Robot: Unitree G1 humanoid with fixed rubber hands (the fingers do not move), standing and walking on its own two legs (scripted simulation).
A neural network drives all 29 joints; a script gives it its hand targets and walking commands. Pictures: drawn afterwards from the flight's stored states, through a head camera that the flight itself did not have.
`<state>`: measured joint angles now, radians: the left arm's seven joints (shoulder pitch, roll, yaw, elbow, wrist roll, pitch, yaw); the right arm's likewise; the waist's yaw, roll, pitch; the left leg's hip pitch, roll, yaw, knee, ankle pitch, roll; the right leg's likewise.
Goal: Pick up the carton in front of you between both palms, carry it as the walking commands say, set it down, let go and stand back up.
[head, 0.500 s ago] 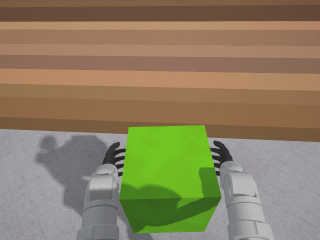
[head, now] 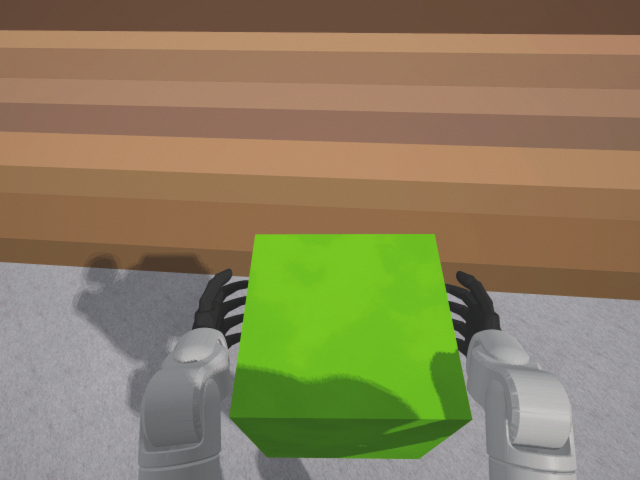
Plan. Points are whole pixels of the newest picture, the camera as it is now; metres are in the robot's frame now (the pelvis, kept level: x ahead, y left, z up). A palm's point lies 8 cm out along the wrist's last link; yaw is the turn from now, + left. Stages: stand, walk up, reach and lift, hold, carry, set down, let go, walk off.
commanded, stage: carry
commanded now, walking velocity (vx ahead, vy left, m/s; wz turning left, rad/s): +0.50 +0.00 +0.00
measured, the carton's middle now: (343, 355) +0.28 -0.01 +0.03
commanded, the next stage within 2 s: none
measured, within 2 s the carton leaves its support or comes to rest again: neither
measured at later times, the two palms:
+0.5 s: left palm (218, 199) +0.52 +0.17 +0.10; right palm (408, 204) +0.49 -0.12 +0.11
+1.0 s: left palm (249, 82) +0.88 +0.15 +0.15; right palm (387, 80) +0.89 -0.15 +0.14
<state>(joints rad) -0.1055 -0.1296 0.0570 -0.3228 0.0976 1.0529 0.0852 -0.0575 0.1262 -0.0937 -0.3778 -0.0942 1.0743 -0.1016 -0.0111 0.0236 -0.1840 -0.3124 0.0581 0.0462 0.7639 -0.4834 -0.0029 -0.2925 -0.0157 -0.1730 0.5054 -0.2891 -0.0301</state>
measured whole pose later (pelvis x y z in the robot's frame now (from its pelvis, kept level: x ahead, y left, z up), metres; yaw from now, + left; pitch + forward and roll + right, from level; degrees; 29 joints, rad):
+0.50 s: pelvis +0.28 +0.05 +0.02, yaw -3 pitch +5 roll -2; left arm 0.08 -0.13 0.04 -0.52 0.00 1.12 0.16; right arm 0.09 0.14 -0.05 -0.52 0.02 1.14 -0.18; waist -0.05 0.01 -0.15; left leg -0.11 0.02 0.22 0.28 -0.27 0.05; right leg -0.61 -0.10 -0.12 0.81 -0.18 0.00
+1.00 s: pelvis +0.60 -0.01 +0.01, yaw +0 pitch +4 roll +1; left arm -0.24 -0.13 0.14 -0.44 -0.03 1.15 0.19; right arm -0.23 0.13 -0.15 -0.45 0.00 1.17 -0.23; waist 0.05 0.01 -0.09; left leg -0.66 0.11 0.07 0.87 -0.15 0.03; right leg -0.17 -0.02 -0.23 0.35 -0.26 -0.06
